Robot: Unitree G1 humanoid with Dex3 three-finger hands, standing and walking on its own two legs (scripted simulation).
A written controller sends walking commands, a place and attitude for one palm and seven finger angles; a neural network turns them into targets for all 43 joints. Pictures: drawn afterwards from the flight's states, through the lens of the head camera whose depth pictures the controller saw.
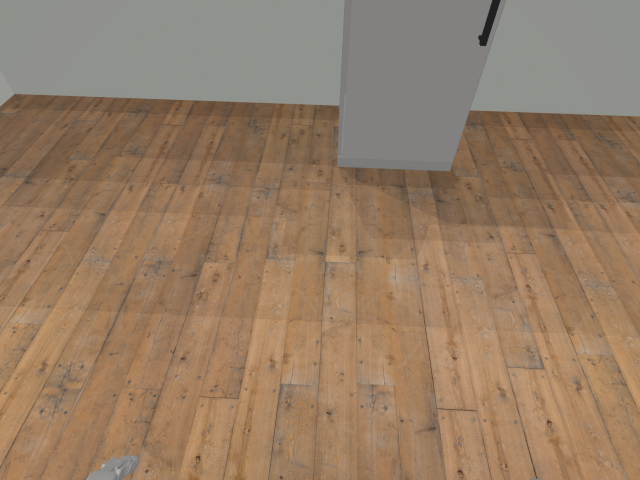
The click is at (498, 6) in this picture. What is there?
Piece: fridge door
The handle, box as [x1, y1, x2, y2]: [478, 0, 499, 45]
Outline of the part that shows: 499,0 492,0 483,32 478,37 480,40 480,45 485,45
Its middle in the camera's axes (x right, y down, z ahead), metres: +0.60 -0.89 +1.24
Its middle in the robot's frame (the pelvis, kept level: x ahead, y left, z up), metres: +1.58 -0.50 +0.14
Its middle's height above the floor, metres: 0.91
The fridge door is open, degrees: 0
